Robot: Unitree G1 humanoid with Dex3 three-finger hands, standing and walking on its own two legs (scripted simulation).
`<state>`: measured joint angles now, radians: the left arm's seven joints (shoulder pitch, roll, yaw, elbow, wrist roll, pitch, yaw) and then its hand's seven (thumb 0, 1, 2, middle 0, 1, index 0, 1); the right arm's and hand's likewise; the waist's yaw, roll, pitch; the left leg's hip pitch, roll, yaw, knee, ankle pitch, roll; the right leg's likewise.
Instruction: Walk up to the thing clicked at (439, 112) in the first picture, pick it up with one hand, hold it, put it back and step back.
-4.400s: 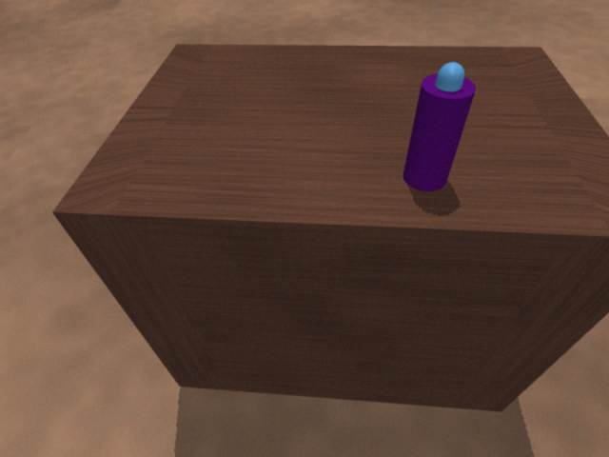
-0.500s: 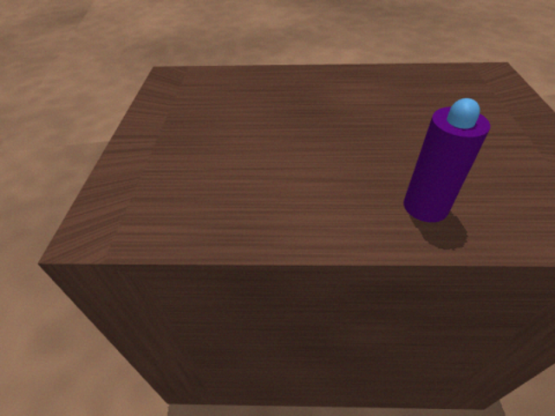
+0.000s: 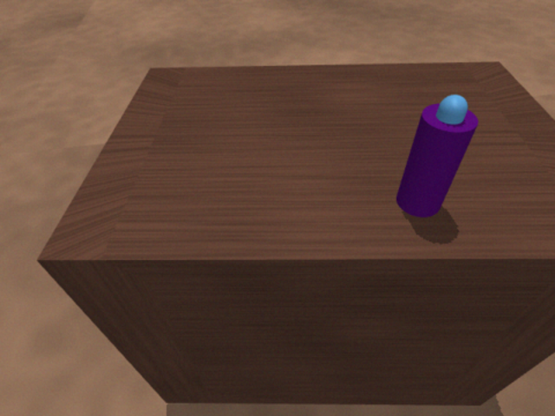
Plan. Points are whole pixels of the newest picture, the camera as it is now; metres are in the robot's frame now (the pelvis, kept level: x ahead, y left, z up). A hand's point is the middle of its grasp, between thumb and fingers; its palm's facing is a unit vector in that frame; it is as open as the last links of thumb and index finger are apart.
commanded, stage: stand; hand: right
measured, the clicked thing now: (435, 156) +0.49 -0.22 +0.12
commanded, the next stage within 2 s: rise first in 1.66 s
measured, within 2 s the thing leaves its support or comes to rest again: neither
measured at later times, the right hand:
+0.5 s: hand out of the picture +0.06 -0.26 -0.16, palm faces -0.03 +0.94 -0.34, open 7.4 cm
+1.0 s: hand out of the picture +0.09 -0.25 -0.16, palm faces -0.04 +0.94 -0.34, open 7.4 cm
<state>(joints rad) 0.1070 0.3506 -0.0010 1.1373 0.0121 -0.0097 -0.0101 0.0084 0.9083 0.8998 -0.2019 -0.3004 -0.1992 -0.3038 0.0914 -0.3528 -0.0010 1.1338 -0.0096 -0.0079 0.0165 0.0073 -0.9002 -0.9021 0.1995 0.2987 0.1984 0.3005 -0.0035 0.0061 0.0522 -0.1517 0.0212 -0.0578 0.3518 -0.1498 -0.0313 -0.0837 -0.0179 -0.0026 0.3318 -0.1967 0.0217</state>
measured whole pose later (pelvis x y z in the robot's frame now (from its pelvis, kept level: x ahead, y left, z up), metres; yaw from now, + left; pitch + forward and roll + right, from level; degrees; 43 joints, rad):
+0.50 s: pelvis +0.00 +0.00 +0.00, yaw +0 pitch -3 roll +0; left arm 0.13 0.36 0.00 1.13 0.01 -0.01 -0.01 0.01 0.91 0.90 -0.20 -0.30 -0.20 -0.30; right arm 0.12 -0.35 0.00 1.14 -0.01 -0.01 0.02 0.01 -0.90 -0.90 0.20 0.30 0.20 0.30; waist -0.01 0.00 0.06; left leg -0.17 0.02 -0.06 0.36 -0.15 -0.04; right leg -0.10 -0.02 -0.01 0.35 -0.20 0.02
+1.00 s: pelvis +0.01 +0.00 +0.00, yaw +0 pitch -2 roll +0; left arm 0.12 0.36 0.00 1.12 0.01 -0.01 -0.01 0.01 0.91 0.90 -0.20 -0.30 -0.20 -0.30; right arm 0.10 -0.35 0.01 1.13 -0.01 -0.01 0.01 0.01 -0.90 -0.90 0.20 0.30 0.20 0.30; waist 0.00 0.00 0.06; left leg -0.16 0.02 -0.06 0.36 -0.17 -0.03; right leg -0.09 -0.02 -0.01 0.34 -0.21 0.02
